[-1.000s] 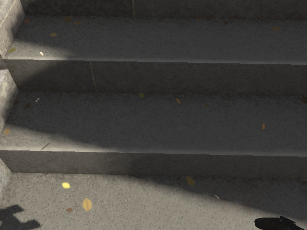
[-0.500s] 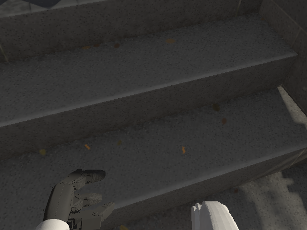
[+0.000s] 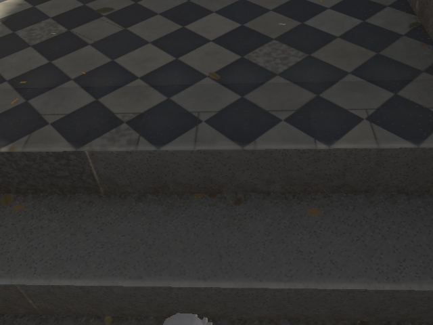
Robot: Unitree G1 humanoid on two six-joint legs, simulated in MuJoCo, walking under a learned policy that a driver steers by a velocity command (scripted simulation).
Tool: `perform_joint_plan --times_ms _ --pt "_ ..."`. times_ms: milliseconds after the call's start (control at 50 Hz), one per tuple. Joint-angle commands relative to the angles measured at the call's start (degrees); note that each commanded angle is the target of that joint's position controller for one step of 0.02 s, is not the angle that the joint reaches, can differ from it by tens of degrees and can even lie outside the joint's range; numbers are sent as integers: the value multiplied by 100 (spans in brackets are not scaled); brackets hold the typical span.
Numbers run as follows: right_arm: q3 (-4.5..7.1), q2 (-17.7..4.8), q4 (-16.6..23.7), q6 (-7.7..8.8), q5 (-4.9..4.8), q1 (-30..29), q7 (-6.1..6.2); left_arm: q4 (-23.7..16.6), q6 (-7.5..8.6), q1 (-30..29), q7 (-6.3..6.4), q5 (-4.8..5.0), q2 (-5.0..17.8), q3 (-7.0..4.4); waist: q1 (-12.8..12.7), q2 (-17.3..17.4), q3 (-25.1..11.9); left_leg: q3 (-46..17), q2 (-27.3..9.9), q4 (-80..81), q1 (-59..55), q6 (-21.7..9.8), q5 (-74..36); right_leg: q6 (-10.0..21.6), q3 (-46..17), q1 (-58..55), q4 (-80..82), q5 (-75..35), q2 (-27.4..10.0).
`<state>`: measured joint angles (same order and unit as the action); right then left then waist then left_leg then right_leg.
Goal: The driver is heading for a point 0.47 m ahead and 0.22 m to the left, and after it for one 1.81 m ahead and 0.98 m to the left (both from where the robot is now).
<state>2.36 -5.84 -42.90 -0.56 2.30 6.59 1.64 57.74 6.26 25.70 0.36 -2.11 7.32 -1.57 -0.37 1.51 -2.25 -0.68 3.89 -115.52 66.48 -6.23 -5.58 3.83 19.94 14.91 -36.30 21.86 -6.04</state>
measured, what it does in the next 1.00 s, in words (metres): climbs, turning left: left foot 0.17 m higher, then right foot 0.17 m higher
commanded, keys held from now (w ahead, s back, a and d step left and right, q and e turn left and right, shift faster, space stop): w+q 0.14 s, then q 0.40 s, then w+q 0.46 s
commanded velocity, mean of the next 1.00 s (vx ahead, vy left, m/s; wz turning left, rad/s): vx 0.32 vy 0.00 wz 0.59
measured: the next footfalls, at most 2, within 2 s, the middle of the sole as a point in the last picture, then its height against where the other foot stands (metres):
left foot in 0.32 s outside the picture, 0.17 m higher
right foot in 0.96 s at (267, 239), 0.17 m higher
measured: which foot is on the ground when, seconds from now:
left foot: up 0.00-0.30, down 0.32-0.98, up 1.00-1.00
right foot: down 0.00-0.34, up 0.36-0.94, down 0.96-1.00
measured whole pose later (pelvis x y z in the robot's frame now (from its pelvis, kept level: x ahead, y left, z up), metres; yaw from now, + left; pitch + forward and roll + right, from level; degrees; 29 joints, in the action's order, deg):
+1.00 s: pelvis +0.46 -0.03 +0.22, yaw +35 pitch +3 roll -2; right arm 6.5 -13.6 -47.2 2.7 -0.1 25.6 0.7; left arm 29.0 0.3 -0.7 2.2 -1.8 4.3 1.8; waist 2.4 2.6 -0.7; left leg -15.6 3.6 -34.3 11.7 -4.3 10.5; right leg 1.6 3.8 49.8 -78.4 32.3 -2.4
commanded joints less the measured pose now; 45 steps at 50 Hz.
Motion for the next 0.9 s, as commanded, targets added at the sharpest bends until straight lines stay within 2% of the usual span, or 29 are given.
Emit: perform_joint_plan --times_ms 20,100,160,200,220,240,260,280,300,320,340,360,380,400,420,460,520,560,580,600,640,680,740,780,800,820,840,860,900 --pt "7 -35 95 -57 23 -12 101 -143 156 166 36 -31 401 -38 186 -377 573 -76 -109 -967 1245 -127 142 -558 -1324 -563 1821 -160 -1339" --pt "-126 157 670 -98 20 -1261 140 65 125 921 65 -104 357 -31 -203 -640 967 219 -260 -1161 2187 -200 1488 -463 -930 -1536 2203 -1361 -1358" --pt "-235 228 1029 -195 -56 -1709 95 252 28 1304 198 -28 140 3 -54 -519 1124 652 -476 -51 1908 -174 2056 -612 -566 -1610 2379 -2254 -1100" --pt "-266 246 1148 -254 -51 -1813 37 261 -59 1433 337 -27 356 -66 -23 -635 1066 939 -527 561 1854 -100 2522 -510 -477 -2055 2426 -3400 -1082" --pt "-253 59 1129 -305 -66 -1675 -38 82 -142 1210 392 -2 549 -122 48 -580 1005 1470 -607 1589 1264 -80 2701 -396 -121 -1938 2578 -4320 -963" --pt "-338 103 1155 -308 -268 -1675 -93 60 -197 847 495 117 691 -136 237 -833 898 1688 -658 3101 -63 -270 3265 -396 213 -1592 2734 -6097 -856" --pt "-332 30 1128 -317 -360 -1446 -143 -86 -197 792 573 203 836 -165 281 -716 654 1918 -320 4262 -1318 -362 3245 -294 224 -1466 2510 -7715 -848" --pt "-242 -62 811 -326 -440 -560 -111 -223 -207 919 594 335 1136 -211 477 -1143 101 2504 386 4192 -2454 -427 3945 -210 220 -1661 1592 -10933 -1152" --pt "-134 -350 622 -299 -366 485 -129 -445 -177 614 507 465 1577 -331 842 -1681 -541 2121 447 4514 -3389 -643 3746 -175 106 -1842 406 -11916 -1339" --pt "-24 -663 490 -183 -292 1324 -104 -747 -155 259 306 614 1939 -424 1175 -1738 -1319 1172 534 5243 -4570 -904 3781 -21 -77 -1552 -1150 -11426 -1384" --pt "136 -949 483 -167 -301 1290 -8 -1186 -109 -138 127 527 1866 -448 1278 -1005 -1365 -543 232 6475 -5538 -1327 4030 -116 -296 196 -2998 -9087 -783" --pt "406 -1550 782 -265 -286 506 55 -1818 -71 -1070 -130 391 1432 -445 1169 874 -1526 -4109 -1109 8840 -5888 -2096 3957 -501 -888 2088 -6237 -1161 1025" --pt "521 -1832 1111 -319 -49 -62 52 -2266 22 -1234 -256 77 1008 -389 668 -40 -1959 -5365 -1533 9656 -5695 -2034 4009 -376 -2498 2548 -7711 -888 976" --pt "490 -1638 973 -250 -21 -214 96 -2492 -56 -1448 -210 57 603 -310 361 -543 -1445 -4991 -1527 9611 -4931 -1743 4595 -280 -2653 2735 -7836 -1364 797" --pt "383 -1300 655 -132 -93 -110 124 -2554 -156 -1396 -62 26 322 -202 15 -777 -325 -4194 -1350 9306 -3923 -1349 4333 -187 -2569 2928 -7531 -1628 660" --pt "225 -812 283 130 -100 -47 103 -2567 -292 -955 192 -68 41 -56 -405 -728 430 -3018 -925 8786 -3261 -1073 2746 -121 -2505 3475 -8155 -1313 628" --pt "229 -985 5 394 -157 470 -16 -2680 -416 -985 300 -157 82 55 -458 -492 307 -1597 -529 8451 -3757 -758 304 -274 -2511 3938 -7365 -1145 423" --pt "217 -1094 37 443 -146 799 -6 -2714 -512 -1335 346 -178 310 31 -309 -475 2 -1551 -459 8350 -4360 -586 -422 -399 -2279 4145 -6572 -1144 274" --pt "204 -1102 53 485 -64 1081 -1 -2675 -553 -1562 363 -99 208 47 -74 -114 -307 -1793 -626 8322 -4883 -655 -936 -376 -1958 4545 -7692 -1134 423" --pt "264 -1252 25 525 -3 1371 18 -2856 -516 -1852 355 -124 111 117 79 -48 -430 -2151 -786 8554 -5304 -678 -379 -351 -2050 5112 -8096 -1159 451" --pt "359 -1491 27 554 -39 1642 -35 -3126 -507 -2543 354 -150 -48 192 339 333 -424 -2905 -981 9058 -5920 -885 1796 -254 -2200 6286 -9244 -756 445" --pt "304 -1330 -99 651 -59 1978 -48 -3344 -470 -3192 285 -159 -175 297 498 197 27 -3209 -1011 9372 -6085 -1000 3068 -207 -2259 7085 -9535 -366 412" --pt "277 -1247 -347 752 -100 2221 4 -3647 -471 -3781 160 -230 -385 413 568 105 336 -3333 -951 9559 -6215 -964 3197 -262 -2223 7651 -8989 -176 359" --pt "291 -1297 -450 710 -89 2124 37 -3872 -529 -4058 164 -151 -432 484 563 382 409 -3211 -823 10032 -5916 -931 3220 -328 -1948 7316 -8118 -102 337" --pt "328 -1319 -428 691 -133 2073 150 -4037 -565 -4162 145 -154 -336 451 560 571 318 -3397 -1031 10404 -5925 -977 2682 -310 -2214 6890 -7566 29 205" --pt "369 -1532 -408 609 -218 2088 187 -3981 -654 -3937 157 -80 -228 427 581 853 142 -3128 -1088 10763 -6025 -1070 1778 -289 -1825 6336 -6996 343 206" --pt "407 -1586 -354 614 -237 2061 229 -3979 -657 -3803 167 -67 -194 389 432 927 79 -3036 -1253 10651 -6194 -1011 492 -197 -2109 5845 -6754 591 49" --pt "418 -1610 -239 582 -270 1967 190 -3758 -674 -3466 142 -7 -139 347 303 600 -285 -2458 -1219 10735 -6142 -929 -391 -126 -1599 4989 -6146 707 124" --pt "432 -1396 -144 452 -242 1567 156 -3584 -682 -2975 110 59 -399 371 -64 739 -581 -1627 -1053 10484 -5346 -719 -2050 160 -1451 2886 -5155 1620 333"
Velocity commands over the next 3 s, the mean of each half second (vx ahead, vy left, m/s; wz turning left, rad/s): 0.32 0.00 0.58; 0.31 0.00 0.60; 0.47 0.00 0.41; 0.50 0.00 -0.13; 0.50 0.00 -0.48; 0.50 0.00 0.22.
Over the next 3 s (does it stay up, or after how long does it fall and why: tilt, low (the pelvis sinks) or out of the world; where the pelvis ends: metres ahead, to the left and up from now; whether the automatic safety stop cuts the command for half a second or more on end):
stays up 1.39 0.60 0.53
